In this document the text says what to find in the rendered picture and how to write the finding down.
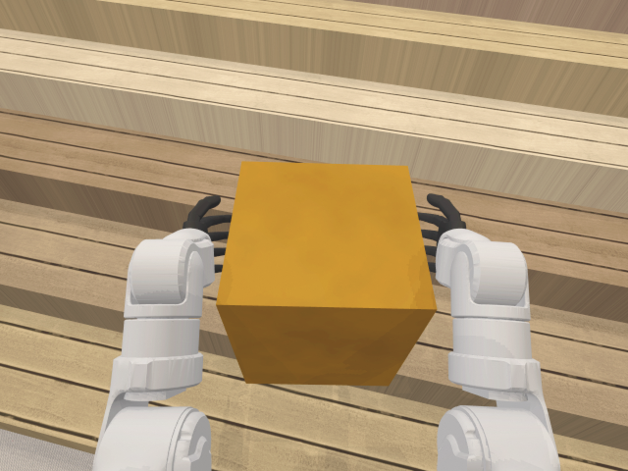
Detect carton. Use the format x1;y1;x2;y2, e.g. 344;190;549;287
216;161;438;386

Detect robot left hand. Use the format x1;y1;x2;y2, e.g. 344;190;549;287
183;195;232;273

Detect right robot forearm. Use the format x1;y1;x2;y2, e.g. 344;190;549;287
436;229;560;471

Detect left robot forearm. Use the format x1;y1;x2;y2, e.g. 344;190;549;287
92;229;215;471

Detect right robot upper arm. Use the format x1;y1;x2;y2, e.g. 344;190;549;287
437;405;559;471

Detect left robot upper arm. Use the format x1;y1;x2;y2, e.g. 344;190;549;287
94;406;212;471

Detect robot right hand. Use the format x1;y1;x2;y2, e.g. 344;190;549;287
417;193;466;273

